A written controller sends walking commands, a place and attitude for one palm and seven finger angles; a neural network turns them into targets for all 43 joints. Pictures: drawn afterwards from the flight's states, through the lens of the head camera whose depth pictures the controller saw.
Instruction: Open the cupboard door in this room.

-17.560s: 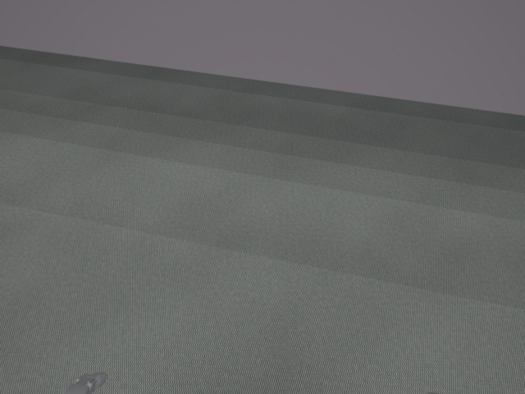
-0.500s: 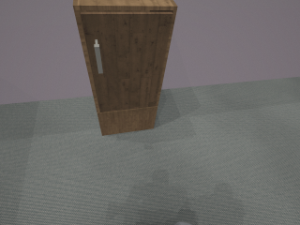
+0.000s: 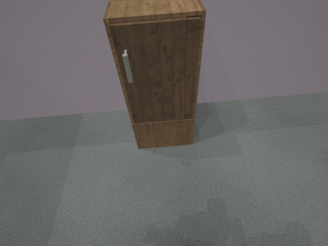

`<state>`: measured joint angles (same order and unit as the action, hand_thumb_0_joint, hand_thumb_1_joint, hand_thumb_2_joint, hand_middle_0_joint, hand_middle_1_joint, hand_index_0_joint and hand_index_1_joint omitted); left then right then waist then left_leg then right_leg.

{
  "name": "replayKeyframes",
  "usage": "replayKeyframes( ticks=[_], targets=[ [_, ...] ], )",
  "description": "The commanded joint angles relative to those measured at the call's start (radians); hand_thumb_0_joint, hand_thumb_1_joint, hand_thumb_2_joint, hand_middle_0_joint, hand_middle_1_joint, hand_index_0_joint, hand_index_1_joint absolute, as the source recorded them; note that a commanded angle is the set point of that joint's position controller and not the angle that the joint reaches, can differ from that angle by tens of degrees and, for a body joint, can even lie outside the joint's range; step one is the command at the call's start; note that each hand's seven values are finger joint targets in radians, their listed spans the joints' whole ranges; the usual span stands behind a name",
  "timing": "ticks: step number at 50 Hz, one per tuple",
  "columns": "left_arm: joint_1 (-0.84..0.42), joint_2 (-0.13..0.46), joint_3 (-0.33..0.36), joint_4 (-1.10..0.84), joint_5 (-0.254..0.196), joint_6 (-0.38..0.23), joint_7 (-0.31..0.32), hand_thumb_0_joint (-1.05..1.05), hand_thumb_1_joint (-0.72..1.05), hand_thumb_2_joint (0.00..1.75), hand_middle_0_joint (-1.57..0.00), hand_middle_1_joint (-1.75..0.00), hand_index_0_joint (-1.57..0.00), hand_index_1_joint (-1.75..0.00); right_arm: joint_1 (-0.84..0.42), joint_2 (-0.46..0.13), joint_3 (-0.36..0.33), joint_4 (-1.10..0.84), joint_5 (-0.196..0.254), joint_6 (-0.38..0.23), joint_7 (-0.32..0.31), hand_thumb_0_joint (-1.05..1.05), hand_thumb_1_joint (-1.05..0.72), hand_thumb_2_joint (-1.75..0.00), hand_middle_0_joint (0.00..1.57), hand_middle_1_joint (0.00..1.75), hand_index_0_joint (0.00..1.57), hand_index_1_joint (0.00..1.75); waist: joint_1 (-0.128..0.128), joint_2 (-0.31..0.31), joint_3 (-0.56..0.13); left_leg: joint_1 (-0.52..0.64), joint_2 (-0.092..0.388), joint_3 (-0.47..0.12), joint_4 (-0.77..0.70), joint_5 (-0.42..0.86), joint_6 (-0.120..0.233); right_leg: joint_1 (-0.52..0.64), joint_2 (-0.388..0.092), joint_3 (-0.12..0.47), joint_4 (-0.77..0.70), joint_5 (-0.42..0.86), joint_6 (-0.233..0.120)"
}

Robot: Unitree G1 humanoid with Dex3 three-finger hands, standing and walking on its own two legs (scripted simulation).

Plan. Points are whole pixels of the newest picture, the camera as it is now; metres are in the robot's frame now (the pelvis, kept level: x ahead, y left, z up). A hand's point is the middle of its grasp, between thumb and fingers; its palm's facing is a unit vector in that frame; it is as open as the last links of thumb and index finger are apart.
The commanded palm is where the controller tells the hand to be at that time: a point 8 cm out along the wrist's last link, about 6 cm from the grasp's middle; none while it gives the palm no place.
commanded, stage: take the last steps up to it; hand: left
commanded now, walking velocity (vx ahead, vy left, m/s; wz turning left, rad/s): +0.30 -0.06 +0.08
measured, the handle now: (128, 66) +0.83 +0.20 -0.03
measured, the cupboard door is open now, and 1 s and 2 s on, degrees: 0 0 0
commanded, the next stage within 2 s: come to a stop and stand still in 1.08 s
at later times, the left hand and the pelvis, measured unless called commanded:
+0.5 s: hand out of the picture -0.10 +0.13 -0.15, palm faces +0.22 -0.96 -0.15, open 7.3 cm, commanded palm none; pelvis +0.03 +0.00 +0.01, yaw +4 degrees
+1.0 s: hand (124, 190) +0.32 +0.16 -0.17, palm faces -0.02 -0.97 -0.26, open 7.3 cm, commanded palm none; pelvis +0.20 -0.04 -0.02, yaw +0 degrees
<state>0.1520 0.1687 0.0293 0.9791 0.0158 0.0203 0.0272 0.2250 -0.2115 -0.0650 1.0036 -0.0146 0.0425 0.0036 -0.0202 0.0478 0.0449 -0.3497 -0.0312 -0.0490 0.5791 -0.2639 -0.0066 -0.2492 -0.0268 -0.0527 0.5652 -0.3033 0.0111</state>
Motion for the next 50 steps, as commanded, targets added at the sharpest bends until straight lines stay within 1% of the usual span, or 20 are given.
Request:
replayKeyframes(
  ticks=[1, 2, 3, 6, 10, 18, 21, 24, 25, 27, 28, 31, 34, 40, 44, 45, 47, 48, 49, 50],
  targets=[
    [0.038, 0.216, 0.049, -0.059, 0.000, -0.030, 0.012, 0.00, 0.90, 0.90, -0.20, -0.30, -0.20, -0.30, -0.009, -0.094, -0.033, -0.086, -0.010, 0.009, -0.004, 0.00, -0.90, -0.90, 0.20, 0.30, 0.20, 0.30, 0.019, -0.292, 0.023, -0.169, 0.046, -0.052, 0.413, -0.209, -0.009, -0.071, -0.362, 0.352, -0.432, -0.226, -0.144],
    [0.031, 0.183, 0.042, -0.056, -0.002, -0.028, 0.012, 0.00, 0.90, 0.90, -0.20, -0.30, -0.20, -0.30, 0.006, -0.091, -0.030, -0.068, -0.014, 0.012, -0.002, 0.00, -0.90, -0.90, 0.20, 0.30, 0.20, 0.30, 0.011, -0.272, 0.040, -0.174, 0.048, -0.023, 0.471, -0.172, -0.013, -0.068, -0.324, 0.354, -0.448, -0.270, -0.115],
    [0.028, 0.153, 0.030, -0.045, -0.003, -0.036, 0.007, 0.00, 0.90, 0.90, -0.20, -0.30, -0.20, -0.30, 0.022, -0.086, -0.029, -0.040, -0.017, 0.011, 0.003, 0.00, -0.90, -0.90, 0.20, 0.30, 0.20, 0.30, -0.001, -0.213, 0.062, -0.169, 0.059, -0.007, 0.508, -0.109, -0.020, -0.064, -0.276, 0.273, -0.437, -0.229, -0.090],
    [0.115, 0.122, 0.020, -0.007, -0.003, -0.065, -0.004, 0.00, 0.90, 0.90, -0.20, -0.30, -0.20, -0.30, 0.061, -0.058, -0.023, -0.013, -0.020, -0.006, 0.011, 0.00, -0.90, -0.90, 0.20, 0.30, 0.20, 0.30, 0.008, -0.169, 0.026, -0.187, 0.075, 0.037, 0.492, -0.013, -0.036, 0.058, -0.216, 0.163, -0.404, -0.105, -0.079],
    [0.237, 0.107, 0.016, 0.050, 0.001, -0.078, -0.007, 0.00, 0.90, 0.90, -0.20, -0.30, -0.20, -0.30, 0.001, -0.053, -0.019, -0.016, -0.022, -0.017, 0.013, 0.00, -0.90, -0.90, 0.20, 0.30, 0.20, 0.30, 0.055, -0.193, 0.035, -0.214, 0.110, 0.059, 0.414, -0.009, -0.045, 0.137, -0.227, 0.204, -0.429, -0.136, -0.099],
    [0.346, 0.125, 0.028, 0.138, 0.013, -0.082, -0.012, 0.00, 0.90, 0.90, -0.20, -0.30, -0.20, -0.30, -0.094, -0.022, 0.000, -0.023, -0.011, -0.049, 0.012, 0.00, -0.90, -0.90, 0.20, 0.30, 0.20, 0.30, 0.094, -0.190, 0.030, -0.162, 0.123, 0.118, 0.154, -0.138, -0.026, 0.211, -0.266, 0.251, -0.422, -0.085, -0.181],
    [0.340, 0.125, 0.030, 0.164, 0.011, -0.078, -0.015, 0.00, 0.90, 0.90, -0.20, -0.30, -0.20, -0.30, -0.079, -0.003, 0.008, -0.013, -0.004, -0.061, 0.006, 0.00, -0.90, -0.90, 0.20, 0.30, 0.20, 0.30, 0.078, -0.191, 0.019, -0.069, 0.106, 0.146, 0.061, -0.130, -0.011, 0.173, -0.254, 0.217, -0.392, -0.019, -0.182],
    [0.283, 0.104, 0.026, 0.172, -0.001, -0.070, -0.017, 0.00, 0.90, 0.90, -0.20, -0.30, -0.20, -0.30, 0.038, 0.004, 0.015, 0.033, -0.001, -0.079, -0.007, 0.00, -0.90, -0.90, 0.20, 0.30, 0.20, 0.30, 0.007, -0.143, -0.008, 0.221, 0.083, 0.197, -0.156, 0.020, -0.009, 0.008, -0.186, 0.122, -0.291, -0.049, -0.126],
    [0.273, 0.072, 0.019, 0.167, -0.005, -0.069, -0.019, 0.00, 0.90, 0.90, -0.20, -0.30, -0.20, -0.30, 0.100, -0.024, 0.010, 0.061, 0.001, -0.089, -0.016, 0.00, -0.90, -0.90, 0.20, 0.30, 0.20, 0.30, -0.021, -0.054, -0.026, 0.380, 0.121, 0.157, -0.209, 0.014, -0.001, -0.109, -0.142, 0.081, -0.198, -0.052, -0.092],
    [0.233, 0.011, 0.004, 0.121, -0.001, -0.064, -0.033, 0.00, 0.90, 0.90, -0.20, -0.30, -0.20, -0.30, 0.266, -0.176, -0.029, 0.096, -0.008, -0.085, -0.028, 0.00, -0.90, -0.90, 0.20, 0.30, 0.20, 0.30, -0.086, 0.264, -0.015, 0.489, 0.464, -0.286, -0.411, -0.303, 0.124, -0.390, -0.012, -0.071, 0.227, -0.230, -0.023],
    [0.186, 0.032, 0.014, 0.097, 0.010, -0.056, -0.034, 0.00, 0.90, 0.90, -0.20, -0.30, -0.20, -0.30, 0.256, -0.186, -0.032, 0.094, -0.012, -0.076, -0.032, 0.00, -0.90, -0.90, 0.20, 0.30, 0.20, 0.30, -0.082, 0.172, 0.061, 0.397, 0.513, -0.316, -0.459, -0.384, 0.166, -0.429, -0.040, -0.020, 0.354, -0.229, -0.030],
    [0.180, 0.033, 0.025, 0.120, 0.018, -0.046, -0.045, 0.00, 0.90, 0.90, -0.20, -0.30, -0.20, -0.30, 0.152, -0.063, 0.002, 0.073, -0.010, -0.088, -0.032, 0.00, -0.90, -0.90, 0.20, 0.30, 0.20, 0.30, -0.020, 0.111, 0.171, 0.210, 0.402, -0.138, -0.474, -0.216, 0.128, -0.402, -0.102, 0.025, 0.494, -0.055, -0.018],
    [0.199, 0.008, 0.028, 0.112, 0.017, -0.041, -0.051, 0.00, 0.90, 0.90, -0.20, -0.30, -0.20, -0.30, 0.149, -0.047, 0.001, 0.058, -0.009, -0.111, -0.034, 0.00, -0.90, -0.90, 0.20, 0.30, 0.20, 0.30, 0.008, 0.035, 0.120, 0.257, 0.361, -0.016, -0.440, 0.035, 0.137, -0.413, -0.109, 0.018, 0.524, 0.043, 0.010],
    [0.030, 0.027, 0.032, 0.015, 0.008, -0.032, -0.063, 0.00, 0.90, 0.90, -0.20, -0.30, -0.20, -0.30, 0.193, -0.066, -0.003, 0.071, -0.012, -0.118, -0.033, 0.00, -0.90, -0.90, 0.20, 0.30, 0.20, 0.30, 0.001, 0.091, 0.136, 0.288, 0.343, 0.085, -0.405, 0.251, 0.151, -0.454, -0.129, -0.006, 0.358, 0.105, 0.021],
    [-0.034, 0.042, 0.030, -0.012, 0.001, -0.046, -0.065, 0.00, 0.90, 0.90, -0.20, -0.30, -0.20, -0.30, 0.200, -0.092, -0.015, 0.083, -0.020, -0.109, -0.030, 0.00, -0.90, -0.90, 0.20, 0.30, 0.20, 0.30, -0.009, 0.119, 0.110, 0.281, 0.329, 0.134, -0.322, 0.412, 0.118, -0.270, -0.072, -0.079, 0.112, 0.087, -0.007],
    [0.006, 0.056, 0.031, 0.002, 0.001, -0.051, -0.062, 0.00, 0.90, 0.90, -0.20, -0.30, -0.20, -0.30, 0.191, -0.108, -0.020, 0.088, -0.017, -0.107, -0.029, 0.00, -0.90, -0.90, 0.20, 0.30, 0.20, 0.30, 0.013, 0.113, 0.078, 0.278, 0.335, 0.145, -0.259, 0.494, 0.109, -0.186, -0.053, -0.090, 0.080, 0.084, -0.022],
    [0.238, 0.116, 0.047, 0.078, 0.006, -0.071, -0.054, 0.00, 0.90, 0.90, -0.20, -0.30, -0.20, -0.30, 0.176, -0.117, -0.023, 0.087, -0.009, -0.104, -0.023, 0.00, -0.90, -0.90, 0.20, 0.30, 0.20, 0.30, 0.122, -0.014, -0.059, 0.211, 0.271, 0.190, 0.016, 0.546, 0.057, 0.142, -0.004, -0.109, -0.041, 0.183, -0.041],
    [0.364, 0.198, 0.070, 0.120, 0.014, -0.085, -0.042, 0.00, 0.90, 0.90, -0.20, -0.30, -0.20, -0.30, 0.199, -0.075, -0.014, 0.086, 0.001, -0.105, -0.012, 0.00, -0.90, -0.90, 0.20, 0.30, 0.20, 0.30, 0.174, -0.169, -0.169, 0.036, 0.200, 0.232, 0.275, 0.292, 0.026, 0.379, -0.143, 0.038, -0.071, 0.227, -0.075],
    [0.431, 0.307, 0.092, 0.137, 0.007, -0.087, -0.030, 0.00, 0.90, 0.90, -0.20, -0.30, -0.20, -0.30, 0.239, -0.007, 0.001, 0.057, 0.011, -0.100, -0.010, 0.00, -0.90, -0.90, 0.20, 0.30, 0.20, 0.30, 0.164, -0.417, -0.277, -0.138, 0.054, 0.192, 0.593, -0.325, -0.002, 0.493, -0.400, 0.424, -0.169, 0.364, -0.169],
    [0.379, 0.305, 0.086, 0.120, -0.010, -0.082, -0.023, 0.00, 0.90, 0.90, -0.20, -0.30, -0.20, -0.30, 0.188, -0.028, 0.002, 0.039, 0.017, -0.090, -0.018, 0.00, -0.90, -0.90, 0.20, 0.30, 0.20, 0.30, 0.154, -0.298, -0.247, -0.174, 0.082, 0.064, 0.724, -0.353, 0.023, 0.422, -0.425, 0.452, -0.230, 0.355, -0.214]
  ],
)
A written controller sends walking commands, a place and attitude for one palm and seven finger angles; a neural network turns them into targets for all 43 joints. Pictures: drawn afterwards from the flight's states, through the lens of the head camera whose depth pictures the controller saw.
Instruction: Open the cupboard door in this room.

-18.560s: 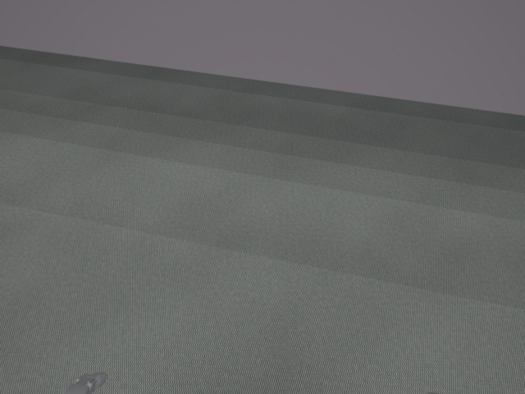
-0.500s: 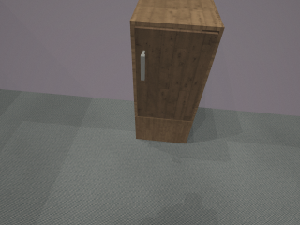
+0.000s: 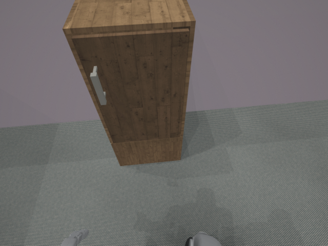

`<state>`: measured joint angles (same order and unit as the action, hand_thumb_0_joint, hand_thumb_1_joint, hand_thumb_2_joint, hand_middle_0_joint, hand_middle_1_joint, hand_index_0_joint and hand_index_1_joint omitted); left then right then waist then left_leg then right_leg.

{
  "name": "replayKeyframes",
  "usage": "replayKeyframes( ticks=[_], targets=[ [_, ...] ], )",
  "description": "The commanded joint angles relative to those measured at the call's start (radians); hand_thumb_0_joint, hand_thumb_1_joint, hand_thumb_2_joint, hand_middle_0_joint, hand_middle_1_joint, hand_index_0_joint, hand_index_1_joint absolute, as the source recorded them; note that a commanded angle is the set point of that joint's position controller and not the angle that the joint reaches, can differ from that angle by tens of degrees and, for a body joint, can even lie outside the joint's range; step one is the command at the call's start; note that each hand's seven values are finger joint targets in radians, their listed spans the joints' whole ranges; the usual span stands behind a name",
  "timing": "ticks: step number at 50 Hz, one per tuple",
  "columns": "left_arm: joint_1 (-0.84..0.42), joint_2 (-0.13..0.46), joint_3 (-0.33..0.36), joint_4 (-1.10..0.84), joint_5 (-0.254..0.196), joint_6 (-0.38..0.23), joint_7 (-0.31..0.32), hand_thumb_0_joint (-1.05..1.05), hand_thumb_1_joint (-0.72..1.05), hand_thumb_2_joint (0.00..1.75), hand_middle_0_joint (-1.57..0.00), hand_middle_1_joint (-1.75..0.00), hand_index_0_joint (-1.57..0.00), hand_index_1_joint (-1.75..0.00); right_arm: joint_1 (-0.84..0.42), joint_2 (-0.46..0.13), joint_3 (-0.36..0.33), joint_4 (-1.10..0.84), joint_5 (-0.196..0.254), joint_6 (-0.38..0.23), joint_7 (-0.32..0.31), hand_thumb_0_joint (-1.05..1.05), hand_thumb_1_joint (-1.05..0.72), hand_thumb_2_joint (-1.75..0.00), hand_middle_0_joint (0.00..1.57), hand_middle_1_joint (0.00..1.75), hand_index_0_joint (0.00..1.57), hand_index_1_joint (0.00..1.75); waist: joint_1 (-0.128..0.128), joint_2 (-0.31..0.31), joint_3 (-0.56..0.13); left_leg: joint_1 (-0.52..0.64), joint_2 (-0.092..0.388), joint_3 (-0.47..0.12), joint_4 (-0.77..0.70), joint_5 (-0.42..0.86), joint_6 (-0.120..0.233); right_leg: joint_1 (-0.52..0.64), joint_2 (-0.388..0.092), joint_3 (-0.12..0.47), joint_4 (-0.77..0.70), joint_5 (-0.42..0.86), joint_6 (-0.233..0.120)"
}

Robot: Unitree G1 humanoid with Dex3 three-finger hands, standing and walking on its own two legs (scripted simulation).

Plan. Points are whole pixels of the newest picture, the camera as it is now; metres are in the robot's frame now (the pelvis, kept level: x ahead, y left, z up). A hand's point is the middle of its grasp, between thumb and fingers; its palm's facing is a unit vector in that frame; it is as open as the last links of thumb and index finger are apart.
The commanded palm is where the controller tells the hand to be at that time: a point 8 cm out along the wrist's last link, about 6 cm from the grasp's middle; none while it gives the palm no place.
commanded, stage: take the last steps up to it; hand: left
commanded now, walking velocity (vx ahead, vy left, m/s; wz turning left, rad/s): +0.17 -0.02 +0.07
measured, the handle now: (99, 86) +0.63 +0.25 -0.01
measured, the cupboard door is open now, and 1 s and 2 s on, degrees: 0 0 0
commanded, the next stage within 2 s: come to a stop and stand still in 0.08 s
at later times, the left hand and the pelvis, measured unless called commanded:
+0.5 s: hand out of the picture +0.11 +0.17 -0.16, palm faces +0.09 -0.98 -0.18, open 7.3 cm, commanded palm none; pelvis +0.10 +0.00 +0.02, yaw +0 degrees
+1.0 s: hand out of the picture +0.07 +0.12 -0.12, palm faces +0.09 -0.96 -0.26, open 7.3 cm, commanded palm none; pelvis +0.05 -0.07 +0.04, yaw +1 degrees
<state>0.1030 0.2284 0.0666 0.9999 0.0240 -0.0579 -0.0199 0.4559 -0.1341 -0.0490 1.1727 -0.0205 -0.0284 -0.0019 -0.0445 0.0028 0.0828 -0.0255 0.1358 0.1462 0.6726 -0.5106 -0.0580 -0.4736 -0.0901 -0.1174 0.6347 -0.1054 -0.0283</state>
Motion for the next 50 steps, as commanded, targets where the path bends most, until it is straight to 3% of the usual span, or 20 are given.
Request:
replayKeyframes(
  ticks=[1, 4, 7, 12, 15, 17, 18, 19, 21, 24, 29, 31, 33, 34, 35, 36, 37, 38, 41, 50],
  targets=[
    [0.315, 0.213, 0.039, 0.082, -0.015, -0.003, 0.025, 0.00, 0.90, 0.90, -0.20, -0.30, -0.20, -0.30, -0.059, -0.092, -0.018, -0.119, 0.025, -0.015, -0.008, 0.00, -0.90, -0.90, 0.20, 0.30, 0.20, 0.30, 0.137, -0.188, -0.208, -0.508, -0.044, -0.137, 0.682, -0.026, 0.080, 0.522, -0.335, 0.440, -0.326, 0.000, -0.172],
    [0.111, 0.100, 0.003, 0.018, -0.015, 0.001, 0.032, 0.00, 0.90, 0.90, -0.20, -0.30, -0.20, -0.30, -0.096, -0.083, -0.015, -0.112, 0.001, 0.007, -0.002, 0.00, -0.90, -0.90, 0.20, 0.30, 0.20, 0.30, 0.054, -0.106, -0.047, -0.455, 0.017, -0.153, 0.605, 0.138, 0.070, 0.195, -0.251, 0.273, -0.401, -0.162, -0.117],
    [0.064, 0.067, -0.011, 0.013, -0.004, -0.002, 0.039, 0.00, 0.90, 0.90, -0.20, -0.30, -0.20, -0.30, -0.026, -0.053, -0.009, -0.094, -0.002, 0.030, 0.002, 0.00, -0.90, -0.90, 0.20, 0.30, 0.20, 0.30, -0.001, -0.110, -0.056, -0.339, 0.001, -0.110, 0.401, 0.146, 0.048, 0.096, -0.200, 0.137, -0.438, -0.125, -0.107],
    [0.100, 0.054, -0.017, 0.038, -0.002, 0.007, 0.044, 0.00, 0.90, 0.90, -0.20, -0.30, -0.20, -0.30, -0.094, -0.023, 0.017, -0.109, 0.007, 0.015, -0.007, 0.00, -0.90, -0.90, 0.20, 0.30, 0.20, 0.30, 0.030, -0.079, -0.080, -0.267, -0.041, -0.085, 0.030, 0.186, 0.023, 0.195, -0.181, 0.128, -0.366, 0.112, -0.134],
    [0.115, 0.046, -0.027, 0.057, -0.018, 0.024, 0.052, 0.00, 0.90, 0.90, -0.20, -0.30, -0.20, -0.30, -0.089, -0.063, 0.019, -0.092, 0.013, 0.003, -0.013, 0.00, -0.90, -0.90, 0.20, 0.30, 0.20, 0.30, 0.020, 0.006, -0.119, -0.087, -0.040, -0.102, -0.247, 0.508, 0.019, 0.201, -0.110, 0.073, -0.213, 0.156, -0.056],
    [0.173, 0.012, -0.033, 0.052, -0.021, 0.045, 0.058, 0.00, 0.90, 0.90, -0.20, -0.30, -0.20, -0.30, -0.148, -0.154, 0.001, -0.126, 0.012, 0.000, -0.024, 0.00, -0.90, -0.90, 0.20, 0.30, 0.20, 0.30, 0.061, 0.167, -0.104, -0.121, 0.136, -0.243, -0.290, 0.863, 0.105, 0.211, -0.024, 0.037, -0.145, -0.062, 0.025],
    [0.189, 0.009, -0.033, 0.054, -0.018, 0.054, 0.062, 0.00, 0.90, 0.90, -0.20, -0.30, -0.20, -0.30, -0.189, -0.171, -0.002, -0.138, 0.009, 0.012, -0.029, 0.00, -0.90, -0.90, 0.20, 0.30, 0.20, 0.30, 0.070, 0.138, -0.061, -0.161, 0.151, -0.224, -0.295, 0.861, 0.133, 0.231, -0.005, 0.030, -0.129, -0.136, 0.034],
    [0.181, 0.014, -0.033, 0.059, -0.018, 0.063, 0.060, 0.00, 0.90, 0.90, -0.20, -0.30, -0.20, -0.30, -0.219, -0.166, -0.001, -0.139, 0.010, 0.015, -0.035, 0.00, -0.90, -0.90, 0.20, 0.30, 0.20, 0.30, 0.065, 0.220, -0.048, -0.172, 0.152, -0.247, -0.333, 0.902, 0.154, 0.230, 0.002, 0.017, -0.067, -0.170, 0.045],
    [0.175, 0.032, -0.027, 0.055, -0.016, 0.077, 0.058, 0.00, 0.90, 0.90, -0.20, -0.30, -0.20, -0.30, -0.226, -0.173, -0.008, -0.148, 0.006, 0.024, -0.044, 0.00, -0.90, -0.90, 0.20, 0.30, 0.20, 0.30, 0.053, 0.241, -0.033, -0.141, 0.184, -0.265, -0.363, 0.999, 0.203, 0.165, 0.013, 0.049, 0.097, -0.362, 0.046],
    [0.186, 0.032, -0.015, 0.046, -0.016, 0.090, 0.059, 0.00, 0.90, 0.90, -0.20, -0.30, -0.20, -0.30, -0.259, -0.200, -0.023, -0.168, 0.000, 0.036, -0.051, 0.00, -0.90, -0.90, 0.20, 0.30, 0.20, 0.30, 0.051, 0.174, -0.084, -0.081, 0.219, -0.259, -0.316, 1.059, 0.260, 0.091, 0.024, 0.108, 0.270, -0.448, 0.048],
    [0.171, 0.007, -0.012, 0.013, -0.013, 0.090, 0.055, 0.00, 0.90, 0.90, -0.20, -0.30, -0.20, -0.30, -0.281, -0.229, -0.050, -0.195, -0.004, 0.048, -0.040, 0.00, -0.90, -0.90, 0.20, 0.30, 0.20, 0.30, 0.034, 0.095, -0.187, -0.016, 0.206, -0.236, -0.276, 0.933, 0.252, 0.071, 0.038, 0.104, 0.256, -0.417, 0.061],
    [0.198, -0.002, -0.015, 0.014, -0.012, 0.083, 0.053, 0.00, 0.90, 0.90, -0.20, -0.30, -0.20, -0.30, -0.302, -0.221, -0.052, -0.198, -0.004, 0.049, -0.032, 0.00, -0.90, -0.90, 0.20, 0.30, 0.20, 0.30, 0.042, 0.128, -0.205, -0.050, 0.178, -0.217, -0.270, 0.828, 0.225, 0.151, 0.034, 0.080, 0.094, -0.354, 0.057],
    [0.268, 0.011, -0.017, 0.040, -0.007, 0.066, 0.053, 0.00, 0.90, 0.90, -0.20, -0.30, -0.20, -0.30, -0.325, -0.194, -0.046, -0.195, 0.006, 0.048, -0.022, 0.00, -0.90, -0.90, 0.20, 0.30, 0.20, 0.30, 0.079, 0.085, -0.215, -0.150, 0.100, -0.176, -0.206, 0.565, 0.155, 0.312, 0.032, 0.060, -0.188, -0.119, 0.062],
    [0.269, 0.058, -0.017, 0.040, 0.004, 0.056, 0.056, 0.00, 0.90, 0.90, -0.20, -0.30, -0.20, -0.30, -0.309, -0.136, -0.037, -0.195, 0.016, 0.049, -0.015, 0.00, -0.90, -0.90, 0.20, 0.30, 0.20, 0.30, 0.077, -0.075, -0.189, -0.245, 0.004, -0.136, -0.130, 0.326, 0.094, 0.352, -0.050, 0.172, -0.320, -0.066, 0.045],
    [0.219, 0.124, -0.015, 0.030, 0.008, 0.048, 0.056, 0.00, 0.90, 0.90, -0.20, -0.30, -0.20, -0.30, -0.316, -0.077, -0.020, -0.212, 0.021, 0.054, -0.007, 0.00, -0.90, -0.90, 0.20, 0.30, 0.20, 0.30, 0.057, -0.268, -0.111, -0.353, -0.091, -0.082, -0.091, 0.083, 0.038, 0.297, -0.213, 0.373, -0.390, -0.096, -0.022],
    [0.184, 0.145, -0.016, 0.006, 0.002, 0.047, 0.053, 0.00, 0.90, 0.90, -0.20, -0.30, -0.20, -0.30, -0.357, -0.107, -0.019, -0.222, 0.016, 0.060, -0.002, 0.00, -0.90, -0.90, 0.20, 0.30, 0.20, 0.30, 0.077, -0.226, -0.067, -0.317, -0.087, -0.112, -0.027, 0.022, 0.035, 0.182, -0.279, 0.408, -0.440, -0.159, -0.094],
    [0.152, 0.150, -0.011, -0.005, 0.004, 0.047, 0.053, 0.00, 0.90, 0.90, -0.20, -0.30, -0.20, -0.30, -0.360, -0.113, -0.023, -0.219, 0.012, 0.066, 0.004, 0.00, -0.90, -0.90, 0.20, 0.30, 0.20, 0.30, 0.068, -0.159, -0.042, -0.295, -0.080, -0.122, 0.022, 0.031, 0.035, 0.127, -0.275, 0.387, -0.450, -0.233, -0.112],
    [0.132, 0.147, -0.005, -0.003, 0.004, 0.044, 0.055, 0.00, 0.90, 0.90, -0.20, -0.30, -0.20, -0.30, -0.359, -0.111, -0.021, -0.204, 0.006, 0.072, 0.003, 0.00, -0.90, -0.90, 0.20, 0.30, 0.20, 0.30, 0.068, -0.200, 0.001, -0.332, -0.076, -0.141, 0.061, 0.059, 0.038, 0.124, -0.252, 0.409, -0.448, -0.239, -0.107],
    [0.146, 0.120, -0.008, 0.010, -0.002, 0.039, 0.052, 0.00, 0.90, 0.90, -0.20, -0.30, -0.20, -0.30, -0.286, -0.129, -0.020, -0.156, 0.002, 0.066, 0.006, 0.00, -0.90, -0.90, 0.20, 0.30, 0.20, 0.30, 0.064, -0.135, 0.013, -0.387, -0.090, -0.150, 0.153, 0.133, 0.037, 0.227, -0.223, 0.334, -0.411, -0.085, -0.098],
    [0.261, 0.125, 0.009, 0.039, 0.005, 0.038, 0.062, 0.00, 0.90, 0.90, -0.20, -0.30, -0.20, -0.30, -0.276, -0.139, -0.011, -0.176, 0.007, 0.057, -0.003, 0.00, -0.90, -0.90, 0.20, 0.30, 0.20, 0.30, 0.119, -0.158, -0.084, -0.436, -0.097, -0.147, 0.115, 0.075, 0.011, 0.469, -0.254, 0.302, -0.315, 0.283, -0.139]
  ],
)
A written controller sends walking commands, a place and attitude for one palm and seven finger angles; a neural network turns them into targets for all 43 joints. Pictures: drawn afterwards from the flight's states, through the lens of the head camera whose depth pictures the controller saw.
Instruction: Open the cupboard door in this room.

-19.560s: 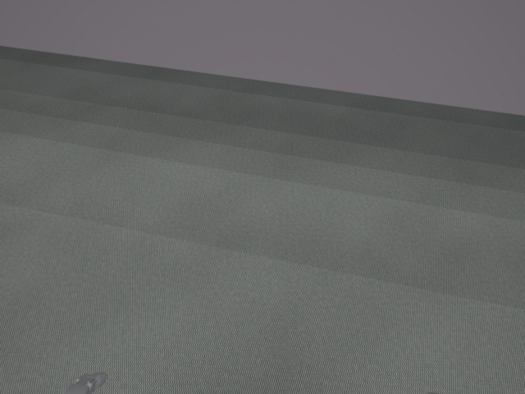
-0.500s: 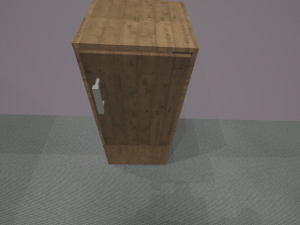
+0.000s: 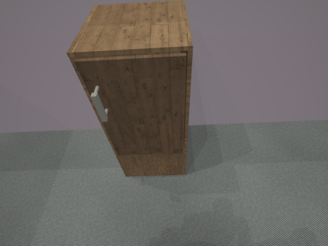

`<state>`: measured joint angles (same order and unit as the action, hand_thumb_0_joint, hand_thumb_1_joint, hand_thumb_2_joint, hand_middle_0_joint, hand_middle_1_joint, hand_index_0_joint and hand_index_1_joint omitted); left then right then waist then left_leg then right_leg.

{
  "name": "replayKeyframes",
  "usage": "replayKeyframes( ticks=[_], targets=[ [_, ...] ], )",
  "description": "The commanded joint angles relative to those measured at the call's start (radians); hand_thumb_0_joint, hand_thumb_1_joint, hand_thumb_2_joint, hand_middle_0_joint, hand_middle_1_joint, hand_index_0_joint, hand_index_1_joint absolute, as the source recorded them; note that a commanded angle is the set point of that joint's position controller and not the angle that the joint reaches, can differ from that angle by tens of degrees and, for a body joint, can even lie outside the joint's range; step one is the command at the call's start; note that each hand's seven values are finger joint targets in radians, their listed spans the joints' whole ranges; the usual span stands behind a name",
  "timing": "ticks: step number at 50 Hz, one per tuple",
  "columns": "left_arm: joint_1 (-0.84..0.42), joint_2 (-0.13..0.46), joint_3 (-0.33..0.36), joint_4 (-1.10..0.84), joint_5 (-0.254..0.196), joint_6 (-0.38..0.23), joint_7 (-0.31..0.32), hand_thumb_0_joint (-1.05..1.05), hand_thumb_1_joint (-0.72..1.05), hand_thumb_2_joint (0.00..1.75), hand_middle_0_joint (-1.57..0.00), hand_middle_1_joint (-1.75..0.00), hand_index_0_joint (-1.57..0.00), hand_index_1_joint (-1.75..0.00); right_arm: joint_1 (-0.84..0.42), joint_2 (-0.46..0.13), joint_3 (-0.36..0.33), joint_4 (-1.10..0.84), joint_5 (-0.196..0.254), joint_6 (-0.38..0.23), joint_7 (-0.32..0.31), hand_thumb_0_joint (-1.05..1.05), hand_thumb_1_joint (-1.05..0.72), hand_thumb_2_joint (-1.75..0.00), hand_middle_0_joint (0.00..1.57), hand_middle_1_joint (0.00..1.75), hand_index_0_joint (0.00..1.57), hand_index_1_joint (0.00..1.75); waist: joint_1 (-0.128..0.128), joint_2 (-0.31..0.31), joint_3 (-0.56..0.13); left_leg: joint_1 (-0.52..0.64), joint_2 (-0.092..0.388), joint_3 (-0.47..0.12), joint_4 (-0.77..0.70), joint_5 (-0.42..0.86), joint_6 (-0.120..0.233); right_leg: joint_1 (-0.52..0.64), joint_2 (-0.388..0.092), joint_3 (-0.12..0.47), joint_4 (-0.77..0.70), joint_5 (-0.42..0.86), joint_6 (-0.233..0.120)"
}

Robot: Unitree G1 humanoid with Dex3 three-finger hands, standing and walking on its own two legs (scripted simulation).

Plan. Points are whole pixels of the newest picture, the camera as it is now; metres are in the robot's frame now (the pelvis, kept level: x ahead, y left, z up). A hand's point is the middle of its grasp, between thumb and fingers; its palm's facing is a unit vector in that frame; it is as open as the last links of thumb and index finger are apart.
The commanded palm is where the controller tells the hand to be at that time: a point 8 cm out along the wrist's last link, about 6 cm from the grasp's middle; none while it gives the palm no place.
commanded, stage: come to a stop and stand still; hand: left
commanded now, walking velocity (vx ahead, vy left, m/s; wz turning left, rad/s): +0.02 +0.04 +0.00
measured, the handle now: (101, 104) +0.58 +0.30 -0.04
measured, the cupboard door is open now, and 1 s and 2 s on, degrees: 0 0 0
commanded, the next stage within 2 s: look again from close up in 0.52 s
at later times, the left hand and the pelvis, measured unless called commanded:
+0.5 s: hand out of the picture -0.02 +0.24 -0.19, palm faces +0.03 -0.98 -0.18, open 7.3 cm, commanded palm none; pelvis -0.01 +0.06 -0.01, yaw -1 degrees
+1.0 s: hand out of the picture +0.01 +0.23 -0.18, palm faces +0.03 -0.97 -0.22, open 7.3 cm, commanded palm none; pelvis -0.02 +0.05 -0.01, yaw +0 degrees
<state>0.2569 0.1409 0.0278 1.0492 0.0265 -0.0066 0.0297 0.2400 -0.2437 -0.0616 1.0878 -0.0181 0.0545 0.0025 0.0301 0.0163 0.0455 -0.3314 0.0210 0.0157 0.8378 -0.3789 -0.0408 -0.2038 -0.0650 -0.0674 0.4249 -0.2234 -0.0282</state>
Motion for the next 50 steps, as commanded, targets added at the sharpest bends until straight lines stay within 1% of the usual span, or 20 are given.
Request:
replayKeyframes(
  ticks=[1, 4, 6, 7, 8, 9, 10, 11, 12, 14, 17, 19, 30, 31, 32, 33, 34, 36, 41, 50],
  targets=[
    [0.103, 0.219, 0.050, -0.006, 0.003, -0.012, 0.012, 0.00, 0.90, 0.90, -0.20, -0.30, -0.20, -0.30, -0.060, -0.026, 0.005, -0.092, 0.007, -0.028, -0.009, 0.00, -0.90, -0.90, 0.20, 0.30, 0.20, 0.30, 0.044, -0.180, -0.057, -0.106, 0.015, -0.009, -0.090, -0.065, -0.005, 0.198, -0.278, 0.247, -0.099, 0.414, -0.143],
    [0.055, 0.226, 0.049, -0.007, 0.004, -0.005, 0.008, 0.00, 0.90, 0.90, -0.20, -0.30, -0.20, -0.30, -0.015, -0.012, 0.011, -0.075, 0.011, -0.034, -0.011, 0.00, -0.90, -0.90, 0.20, 0.30, 0.20, 0.30, 0.019, -0.218, -0.073, 0.020, -0.005, 0.023, -0.235, -0.013, 0.002, 0.129, -0.233, 0.211, -0.096, 0.342, -0.116],
    [0.013, 0.220, 0.043, -0.003, -0.004, 0.001, 0.006, 0.00, 0.90, 0.90, -0.20, -0.30, -0.20, -0.30, 0.040, -0.003, 0.014, -0.048, 0.011, -0.041, -0.014, 0.00, -0.90, -0.90, 0.20, 0.30, 0.20, 0.30, -0.018, -0.210, -0.069, 0.175, -0.019, 0.049, -0.397, 0.131, 0.007, 0.024, -0.183, 0.165, -0.071, 0.225, -0.065],
    [-0.010, 0.203, 0.039, -0.005, -0.009, 0.005, 0.005, 0.00, 0.90, 0.90, -0.20, -0.30, -0.20, -0.30, 0.072, -0.009, 0.015, -0.032, 0.013, -0.048, -0.016, 0.00, -0.90, -0.90, 0.20, 0.30, 0.20, 0.30, -0.035, -0.180, -0.068, 0.253, -0.002, 0.039, -0.462, 0.186, 0.012, -0.040, -0.147, 0.139, -0.040, 0.134, -0.035],
    [-0.006, 0.171, 0.030, -0.009, -0.014, 0.011, 0.004, 0.00, 0.90, 0.90, -0.20, -0.30, -0.20, -0.30, 0.085, -0.041, 0.012, -0.027, 0.010, -0.057, -0.019, 0.00, -0.90, -0.90, 0.20, 0.30, 0.20, 0.30, -0.038, -0.079, -0.082, 0.309, 0.058, -0.013, -0.494, 0.213, 0.028, -0.098, -0.102, 0.104, 0.015, 0.045, -0.006],
    [0.014, 0.134, 0.021, -0.012, -0.018, 0.015, 0.000, 0.00, 0.90, 0.90, -0.20, -0.30, -0.20, -0.30, 0.064, -0.089, 0.006, -0.036, 0.004, -0.062, -0.022, 0.00, -0.90, -0.90, 0.20, 0.30, 0.20, 0.30, -0.024, 0.068, -0.069, 0.279, 0.175, -0.152, -0.525, 0.225, 0.073, -0.147, -0.040, 0.055, 0.059, -0.063, 0.027],
    [0.014, 0.107, 0.014, -0.006, -0.015, 0.018, -0.002, 0.00, 0.90, 0.90, -0.20, -0.30, -0.20, -0.30, 0.032, -0.118, 0.003, -0.046, 0.001, -0.058, -0.025, 0.00, -0.90, -0.90, 0.20, 0.30, 0.20, 0.30, -0.014, 0.121, -0.031, 0.171, 0.248, -0.208, -0.593, 0.136, 0.118, -0.104, -0.016, 0.003, 0.087, -0.122, 0.046],
    [0.019, 0.094, 0.011, 0.000, -0.009, 0.016, -0.004, 0.00, 0.90, 0.90, -0.20, -0.30, -0.20, -0.30, -0.007, -0.121, 0.006, -0.053, -0.001, -0.053, -0.025, 0.00, -0.90, -0.90, 0.20, 0.30, 0.20, 0.30, -0.001, 0.085, 0.021, 0.057, 0.243, -0.190, -0.621, 0.021, 0.126, -0.056, -0.009, 0.008, 0.093, -0.119, 0.046],
    [0.014, 0.092, 0.009, 0.017, -0.005, 0.024, -0.006, 0.00, 0.90, 0.90, -0.20, -0.30, -0.20, -0.30, -0.040, -0.101, 0.009, -0.050, 0.001, -0.056, -0.026, 0.00, -0.90, -0.90, 0.20, 0.30, 0.20, 0.30, 0.005, 0.128, 0.055, 0.005, 0.214, -0.183, -0.669, -0.061, 0.119, -0.033, -0.014, 0.000, 0.104, -0.094, 0.049],
    [0.023, 0.103, 0.000, 0.035, -0.003, 0.023, -0.010, 0.00, 0.90, 0.90, -0.20, -0.30, -0.20, -0.30, -0.044, -0.070, 0.021, -0.047, 0.004, -0.059, -0.030, 0.00, -0.90, -0.90, 0.20, 0.30, 0.20, 0.30, 0.006, 0.171, 0.107, -0.008, 0.166, -0.133, -0.663, -0.013, 0.102, -0.015, -0.021, 0.011, 0.078, -0.027, 0.047],
    [0.059, 0.124, -0.009, 0.067, -0.008, 0.008, -0.007, 0.00, 0.90, 0.90, -0.20, -0.30, -0.20, -0.30, -0.002, -0.037, 0.026, -0.025, 0.011, -0.066, -0.034, 0.00, -0.90, -0.90, 0.20, 0.30, 0.20, 0.30, 0.000, 0.057, 0.058, 0.093, 0.114, -0.070, -0.565, 0.161, 0.076, 0.011, -0.045, 0.049, -0.036, 0.088, 0.046],
    [0.048, 0.131, -0.012, 0.072, -0.009, 0.007, -0.005, 0.00, 0.90, 0.90, -0.20, -0.30, -0.20, -0.30, 0.013, -0.036, 0.025, -0.019, 0.012, -0.066, -0.031, 0.00, -0.90, -0.90, 0.20, 0.30, 0.20, 0.30, -0.012, 0.011, 0.059, 0.107, 0.102, -0.062, -0.558, 0.122, 0.063, -0.003, -0.050, 0.057, -0.058, 0.067, 0.048],
    [0.047, 0.120, -0.015, 0.080, -0.015, -0.004, 0.003, 0.00, 0.90, 0.90, -0.20, -0.30, -0.20, -0.30, 0.067, -0.018, 0.033, 0.013, 0.014, -0.084, -0.035, 0.00, -0.90, -0.90, 0.20, 0.30, 0.20, 0.30, -0.020, -0.010, -0.013, 0.173, 0.098, -0.038, -0.527, 0.302, 0.052, 0.054, -0.064, 0.047, -0.061, 0.155, 0.047],
    [0.105, 0.133, -0.023, 0.097, -0.004, -0.025, 0.049, 0.00, 0.90, 0.90, -0.20, -0.30, -0.20, -0.30, 0.006, -0.054, 0.039, -0.056, 0.019, -0.098, -0.025, 0.00, -0.90, -0.90, 0.20, 0.30, 0.20, 0.30, -0.007, 0.043, -0.033, 0.130, 0.115, -0.003, -0.341, 0.497, 0.032, 0.044, -0.091, 0.112, 0.009, 0.396, 0.019],
    [0.092, 0.171, -0.018, 0.081, -0.005, -0.040, 0.037, 0.00, 0.90, 0.90, -0.20, -0.30, -0.20, -0.30, 0.019, -0.036, 0.045, -0.084, 0.018, -0.094, -0.022, 0.00, -0.90, -0.90, 0.20, 0.30, 0.20, 0.30, -0.033, 0.019, -0.064, 0.122, 0.075, 0.007, -0.346, 0.482, 0.029, 0.083, -0.108, 0.062, 0.051, 0.546, 0.012],
    [0.093, 0.148, -0.016, 0.061, -0.007, -0.038, 0.029, 0.00, 0.90, 0.90, -0.20, -0.30, -0.20, -0.30, 0.093, -0.001, 0.043, -0.071, 0.007, -0.102, -0.027, 0.00, -0.90, -0.90, 0.20, 0.30, 0.20, 0.30, -0.040, 0.071, -0.148, 0.150, 0.063, -0.006, -0.366, 0.481, 0.042, 0.121, -0.100, 0.064, 0.111, 0.520, 0.007],
    [0.091, 0.137, -0.015, 0.057, -0.008, -0.031, 0.025, 0.00, 0.90, 0.90, -0.20, -0.30, -0.20, -0.30, 0.124, -0.010, 0.040, -0.064, 0.006, -0.103, -0.031, 0.00, -0.90, -0.90, 0.20, 0.30, 0.20, 0.30, -0.041, 0.071, -0.203, 0.173, 0.085, -0.021, -0.351, 0.596, 0.051, 0.125, -0.080, 0.042, 0.132, 0.437, 0.004],
    [0.080, 0.111, -0.017, 0.046, -0.011, -0.021, 0.021, 0.00, 0.90, 0.90, -0.20, -0.30, -0.20, -0.30, 0.126, -0.027, 0.037, -0.066, 0.007, -0.096, -0.039, 0.00, -0.90, -0.90, 0.20, 0.30, 0.20, 0.30, -0.036, 0.045, -0.161, 0.183, 0.110, -0.032, -0.350, 0.654, 0.061, 0.077, -0.050, 0.022, 0.114, 0.258, 0.007],
    [0.064, 0.102, -0.016, 0.029, -0.011, -0.007, 0.013, 0.00, 0.90, 0.90, -0.20, -0.30, -0.20, -0.30, 0.118, -0.013, 0.043, -0.078, 0.006, -0.082, -0.039, 0.00, -0.90, -0.90, 0.20, 0.30, 0.20, 0.30, -0.033, -0.020, 0.036, 0.064, 0.090, -0.032, -0.403, 0.388, 0.065, 0.000, -0.045, 0.038, 0.068, 0.161, 0.012],
    [0.064, 0.116, -0.008, 0.003, -0.013, -0.006, 0.006, 0.00, 0.90, 0.90, -0.20, -0.30, -0.20, -0.30, 0.130, 0.001, 0.045, -0.065, 0.004, -0.077, -0.031, 0.00, -0.90, -0.90, 0.20, 0.30, 0.20, 0.30, -0.032, -0.025, 0.063, 0.044, 0.064, -0.027, -0.456, 0.154, 0.062, -0.015, -0.044, 0.073, -0.002, 0.031, 0.012]
  ],
)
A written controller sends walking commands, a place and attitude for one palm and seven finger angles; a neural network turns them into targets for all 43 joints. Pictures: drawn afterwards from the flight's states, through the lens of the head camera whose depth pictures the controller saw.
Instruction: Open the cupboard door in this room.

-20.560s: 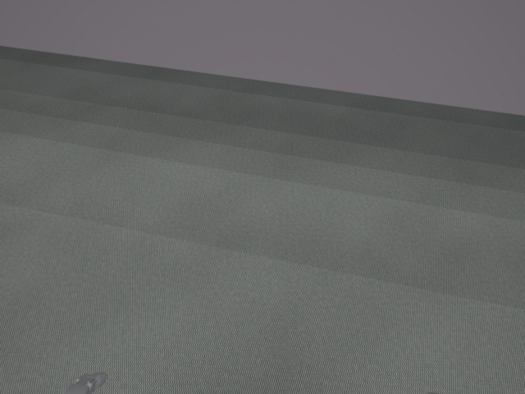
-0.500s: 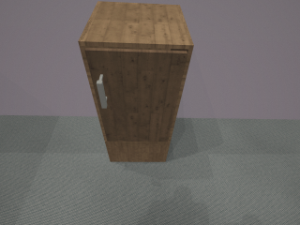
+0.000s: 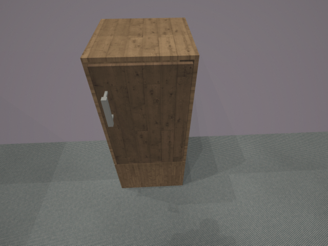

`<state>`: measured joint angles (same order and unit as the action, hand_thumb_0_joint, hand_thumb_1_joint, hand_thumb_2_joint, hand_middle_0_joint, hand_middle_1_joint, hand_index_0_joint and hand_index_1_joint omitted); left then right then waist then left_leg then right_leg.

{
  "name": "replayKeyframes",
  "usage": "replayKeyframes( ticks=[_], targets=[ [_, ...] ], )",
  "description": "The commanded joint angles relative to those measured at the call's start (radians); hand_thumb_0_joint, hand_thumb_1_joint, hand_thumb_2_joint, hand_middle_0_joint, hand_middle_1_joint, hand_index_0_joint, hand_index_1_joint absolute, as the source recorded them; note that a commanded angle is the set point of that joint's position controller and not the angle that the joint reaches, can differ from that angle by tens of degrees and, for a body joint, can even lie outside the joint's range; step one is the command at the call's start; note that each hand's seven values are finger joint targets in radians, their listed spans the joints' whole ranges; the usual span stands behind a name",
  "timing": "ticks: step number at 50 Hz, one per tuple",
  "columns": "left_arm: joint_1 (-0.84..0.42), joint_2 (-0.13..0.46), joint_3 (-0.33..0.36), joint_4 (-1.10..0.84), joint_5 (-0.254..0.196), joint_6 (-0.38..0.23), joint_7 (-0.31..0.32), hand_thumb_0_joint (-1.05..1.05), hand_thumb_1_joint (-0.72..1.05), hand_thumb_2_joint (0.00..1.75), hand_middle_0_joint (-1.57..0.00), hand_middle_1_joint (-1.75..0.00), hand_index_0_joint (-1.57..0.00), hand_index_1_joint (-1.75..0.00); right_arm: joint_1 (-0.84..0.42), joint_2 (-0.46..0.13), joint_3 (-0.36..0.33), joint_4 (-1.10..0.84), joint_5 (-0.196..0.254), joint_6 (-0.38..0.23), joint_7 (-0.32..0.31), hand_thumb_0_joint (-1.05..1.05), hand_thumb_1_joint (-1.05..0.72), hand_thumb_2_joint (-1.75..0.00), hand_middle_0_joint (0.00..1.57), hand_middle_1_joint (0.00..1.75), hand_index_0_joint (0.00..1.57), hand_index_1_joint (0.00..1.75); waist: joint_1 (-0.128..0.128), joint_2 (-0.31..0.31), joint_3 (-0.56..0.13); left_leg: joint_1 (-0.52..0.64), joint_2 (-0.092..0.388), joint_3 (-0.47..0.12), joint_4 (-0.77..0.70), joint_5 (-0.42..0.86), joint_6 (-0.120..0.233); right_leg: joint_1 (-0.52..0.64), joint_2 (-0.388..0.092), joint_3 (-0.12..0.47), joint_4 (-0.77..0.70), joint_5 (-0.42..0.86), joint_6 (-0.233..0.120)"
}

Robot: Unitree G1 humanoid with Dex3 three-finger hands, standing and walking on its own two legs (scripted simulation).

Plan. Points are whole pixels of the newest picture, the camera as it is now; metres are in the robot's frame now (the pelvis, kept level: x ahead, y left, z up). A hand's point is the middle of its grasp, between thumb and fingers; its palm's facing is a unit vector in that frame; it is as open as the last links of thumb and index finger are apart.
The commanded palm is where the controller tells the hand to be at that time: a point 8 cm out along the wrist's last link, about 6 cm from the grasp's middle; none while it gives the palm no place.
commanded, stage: look again from close up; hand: left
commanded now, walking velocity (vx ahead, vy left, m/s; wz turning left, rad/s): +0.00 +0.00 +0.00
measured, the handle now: (108, 109) +0.60 +0.25 -0.03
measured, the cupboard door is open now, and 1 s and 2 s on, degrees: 0 0 0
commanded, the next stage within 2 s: shuffle to correct the standing spot in 0.08 s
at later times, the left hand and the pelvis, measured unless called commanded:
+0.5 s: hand out of the picture -0.05 +0.16 -0.18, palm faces +0.10 -0.98 -0.17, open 7.4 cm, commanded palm none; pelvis -0.02 -0.01 +0.00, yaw +3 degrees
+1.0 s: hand out of the picture +0.00 +0.16 -0.18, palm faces +0.18 -0.98 -0.12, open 7.4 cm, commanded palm none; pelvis +0.07 +0.02 -0.01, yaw +6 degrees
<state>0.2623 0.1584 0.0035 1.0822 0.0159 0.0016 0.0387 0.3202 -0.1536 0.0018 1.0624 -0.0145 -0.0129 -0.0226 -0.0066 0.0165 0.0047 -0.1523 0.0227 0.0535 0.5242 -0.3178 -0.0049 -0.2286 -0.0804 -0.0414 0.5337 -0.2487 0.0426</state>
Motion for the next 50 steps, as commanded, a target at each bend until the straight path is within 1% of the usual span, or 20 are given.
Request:
replayKeyframes(
  ticks=[1, 9, 16, 18, 20, 22, 23, 27, 28, 30, 31, 33, 36, 43, 44, 45, 46, 47, 48, 50],
  targets=[
    [0.057, 0.099, 0.019, -0.031, -0.002, -0.014, -0.004, 0.00, 0.90, 0.90, -0.20, -0.30, -0.20, -0.30, 0.055, -0.087, -0.017, -0.039, 0.000, -0.010, -0.005, 0.00, -0.90, -0.90, 0.20, 0.30, 0.20, 0.30, 0.004, -0.037, 0.101, -0.133, 0.061, -0.065, -0.146, 0.088, 0.026, 0.010, -0.030, 0.047, -0.116, 0.048, -0.060],
    [0.079, 0.091, 0.022, -0.037, -0.001, -0.013, -0.007, 0.00, 0.90, 0.90, -0.20, -0.30, -0.20, -0.30, 0.076, -0.077, -0.018, -0.022, 0.000, -0.004, -0.002, 0.00, -0.90, -0.90, 0.20, 0.30, 0.20, 0.30, 0.003, -0.025, 0.109, -0.147, 0.054, -0.064, -0.161, -0.007, 0.024, -0.018, -0.030, 0.061, -0.160, -0.072, -0.061],
    [0.125, 0.136, 0.060, -0.058, 0.008, -0.003, -0.016, 0.00, 0.90, 0.90, -0.20, -0.30, -0.20, -0.30, 0.115, -0.068, -0.028, -0.041, -0.015, 0.018, 0.011, 0.00, -0.90, -0.90, 0.20, 0.30, 0.20, 0.30, 0.007, -0.128, 0.131, -0.229, -0.018, -0.015, 0.010, -0.194, 0.045, -0.110, -0.095, 0.134, -0.224, -0.505, -0.104],
    [0.115, 0.130, 0.067, -0.067, 0.007, -0.005, -0.020, 0.00, 0.90, 0.90, -0.20, -0.30, -0.20, -0.30, 0.145, -0.060, -0.029, -0.037, -0.016, 0.011, 0.012, 0.00, -0.90, -0.90, 0.20, 0.30, 0.20, 0.30, -0.012, -0.066, 0.124, -0.194, -0.016, -0.035, -0.020, -0.192, 0.058, -0.147, -0.085, 0.095, -0.172, -0.480, -0.106],
    [0.088, 0.091, 0.065, -0.087, 0.007, -0.006, -0.029, 0.00, 0.90, 0.90, -0.20, -0.30, -0.20, -0.30, 0.180, -0.090, -0.038, -0.034, -0.021, 0.003, 0.008, 0.00, -0.90, -0.90, 0.20, 0.30, 0.20, 0.30, -0.029, 0.077, 0.139, -0.185, 0.052, -0.170, -0.163, -0.316, 0.087, -0.204, -0.009, -0.007, -0.015, -0.420, -0.083],
    [0.041, 0.026, 0.053, -0.124, 0.015, -0.015, -0.037, 0.00, 0.90, 0.90, -0.20, -0.30, -0.20, -0.30, 0.208, -0.156, -0.054, -0.034, -0.018, -0.011, 0.000, 0.00, -0.90, -0.90, 0.20, 0.30, 0.20, 0.30, -0.048, 0.269, 0.178, -0.154, 0.217, -0.469, -0.359, -0.477, 0.176, -0.324, 0.082, -0.099, 0.285, -0.252, -0.063],
    [0.015, 0.015, 0.050, -0.135, 0.017, -0.022, -0.041, 0.00, 0.90, 0.90, -0.20, -0.30, -0.20, -0.30, 0.196, -0.148, -0.056, -0.036, -0.014, -0.018, -0.001, 0.00, -0.90, -0.90, 0.20, 0.30, 0.20, 0.30, -0.046, 0.234, 0.186, -0.148, 0.241, -0.498, -0.380, -0.420, 0.213, -0.353, 0.051, -0.049, 0.358, -0.233, -0.076],
    [0.175, -0.021, 0.044, -0.074, 0.009, -0.047, -0.055, 0.00, 0.90, 0.90, -0.20, -0.30, -0.20, -0.30, 0.070, -0.126, -0.044, -0.052, -0.014, -0.027, -0.002, 0.00, -0.90, -0.90, 0.20, 0.30, 0.20, 0.30, 0.054, 0.099, 0.097, -0.275, 0.135, -0.251, -0.210, -0.205, 0.149, 0.017, 0.071, -0.086, 0.046, -0.087, -0.062],
    [0.232, 0.002, 0.050, -0.051, 0.008, -0.053, -0.049, 0.00, 0.90, 0.90, -0.20, -0.30, -0.20, -0.30, 0.076, -0.107, -0.042, -0.052, -0.010, -0.030, -0.003, 0.00, -0.90, -0.90, 0.20, 0.30, 0.20, 0.30, 0.076, 0.021, 0.079, -0.350, 0.086, -0.206, -0.099, -0.167, 0.126, 0.150, 0.053, -0.032, -0.035, -0.081, -0.068],
    [0.384, 0.156, 0.085, -0.014, 0.010, -0.067, -0.024, 0.00, 0.90, 0.90, -0.20, -0.30, -0.20, -0.30, 0.040, -0.033, -0.032, -0.100, 0.002, -0.037, 0.008, 0.00, -0.90, -0.90, 0.20, 0.30, 0.20, 0.30, 0.124, -0.336, 0.054, -0.614, -0.063, -0.003, 0.344, -0.243, 0.061, 0.319, -0.335, 0.521, -0.336, -0.287, -0.212],
    [0.375, 0.147, 0.084, -0.016, 0.003, -0.066, -0.020, 0.00, 0.90, 0.90, -0.20, -0.30, -0.20, -0.30, 0.001, -0.071, -0.047, -0.113, -0.012, -0.034, 0.013, 0.00, -0.90, -0.90, 0.20, 0.30, 0.20, 0.30, 0.108, -0.166, 0.086, -0.617, -0.015, -0.064, 0.498, -0.222, 0.059, 0.239, -0.365, 0.553, -0.383, -0.296, -0.270],
    [0.257, 0.111, 0.073, -0.041, 0.006, -0.074, -0.010, 0.00, 0.90, 0.90, -0.20, -0.30, -0.20, -0.30, 0.022, -0.056, -0.048, -0.089, -0.014, -0.026, 0.027, 0.00, -0.90, -0.90, 0.20, 0.30, 0.20, 0.30, 0.043, -0.124, 0.117, -0.573, 0.034, -0.066, 0.575, -0.119, 0.054, 0.112, -0.304, 0.445, -0.387, -0.343, -0.272],
    [0.167, 0.053, 0.055, -0.052, 0.013, -0.077, -0.011, 0.00, 0.90, 0.90, -0.20, -0.30, -0.20, -0.30, 0.031, -0.024, -0.047, -0.082, -0.013, -0.009, 0.043, 0.00, -0.90, -0.90, 0.20, 0.30, 0.20, 0.30, -0.007, -0.219, 0.172, -0.443, 0.052, -0.009, 0.460, 0.017, 0.037, -0.045, -0.196, 0.165, -0.396, -0.144, -0.213],
    [0.185, 0.095, 0.068, -0.034, 0.014, -0.054, -0.024, 0.00, 0.90, 0.90, -0.20, -0.30, -0.20, -0.30, 0.055, -0.011, -0.041, -0.077, -0.006, -0.038, 0.036, 0.00, -0.90, -0.90, 0.20, 0.30, 0.20, 0.30, -0.018, -0.106, 0.091, -0.019, -0.013, 0.095, 0.011, 0.121, 0.010, -0.163, -0.118, 0.037, -0.231, -0.179, -0.166],
    [0.194, 0.073, 0.062, -0.031, 0.013, -0.048, -0.028, 0.00, 0.90, 0.90, -0.20, -0.30, -0.20, -0.30, 0.102, -0.041, -0.045, -0.063, -0.007, -0.044, 0.028, 0.00, -0.90, -0.90, 0.20, 0.30, 0.20, 0.30, -0.034, -0.040, 0.059, 0.062, 0.008, 0.070, -0.035, 0.081, 0.006, -0.186, -0.092, 0.026, -0.140, -0.197, -0.153],
    [0.208, 0.032, 0.053, -0.038, 0.011, -0.043, -0.033, 0.00, 0.90, 0.90, -0.20, -0.30, -0.20, -0.30, 0.166, -0.108, -0.061, -0.051, -0.015, -0.050, 0.017, 0.00, -0.90, -0.90, 0.20, 0.30, 0.20, 0.30, -0.056, 0.130, 0.029, 0.130, 0.130, -0.103, -0.136, -0.023, 0.040, -0.245, -0.028, -0.022, 0.051, -0.208, -0.123],
    [0.209, -0.018, 0.046, -0.066, 0.007, -0.041, -0.038, 0.00, 0.90, 0.90, -0.20, -0.30, -0.20, -0.30, 0.240, -0.201, -0.079, -0.048, -0.023, -0.050, 0.007, 0.00, -0.90, -0.90, 0.20, 0.30, 0.20, 0.30, -0.070, 0.345, 0.003, 0.173, 0.358, -0.443, -0.299, -0.123, 0.153, -0.391, 0.066, -0.113, 0.319, -0.338, -0.081],
    [0.169, 0.009, 0.049, -0.098, 0.019, -0.039, -0.038, 0.00, 0.90, 0.90, -0.20, -0.30, -0.20, -0.30, 0.259, -0.222, -0.083, -0.055, -0.015, -0.039, 0.001, 0.00, -0.90, -0.90, 0.20, 0.30, 0.20, 0.30, -0.074, 0.254, 0.019, 0.133, 0.428, -0.545, -0.352, -0.225, 0.227, -0.441, 0.045, -0.034, 0.495, -0.349, -0.094],
    [0.125, 0.004, 0.051, -0.115, 0.021, -0.044, -0.043, 0.00, 0.90, 0.90, -0.20, -0.30, -0.20, -0.30, 0.203, -0.214, -0.082, -0.072, -0.019, -0.035, 0.002, 0.00, -0.90, -0.90, 0.20, 0.30, 0.20, 0.30, -0.062, 0.172, 0.066, 0.043, 0.417, -0.534, -0.370, -0.303, 0.254, -0.473, 0.012, -0.009, 0.589, -0.300, -0.099],
    [0.123, -0.004, 0.050, -0.072, 0.022, -0.043, -0.044, 0.00, 0.90, 0.90, -0.20, -0.30, -0.20, -0.30, 0.079, -0.103, -0.049, -0.080, -0.018, -0.047, -0.001, 0.00, -0.90, -0.90, 0.20, 0.30, 0.20, 0.30, -0.007, 0.156, 0.077, -0.104, 0.304, -0.326, -0.362, -0.099, 0.190, -0.397, -0.015, 0.023, 0.617, -0.141, -0.087]
  ],
)
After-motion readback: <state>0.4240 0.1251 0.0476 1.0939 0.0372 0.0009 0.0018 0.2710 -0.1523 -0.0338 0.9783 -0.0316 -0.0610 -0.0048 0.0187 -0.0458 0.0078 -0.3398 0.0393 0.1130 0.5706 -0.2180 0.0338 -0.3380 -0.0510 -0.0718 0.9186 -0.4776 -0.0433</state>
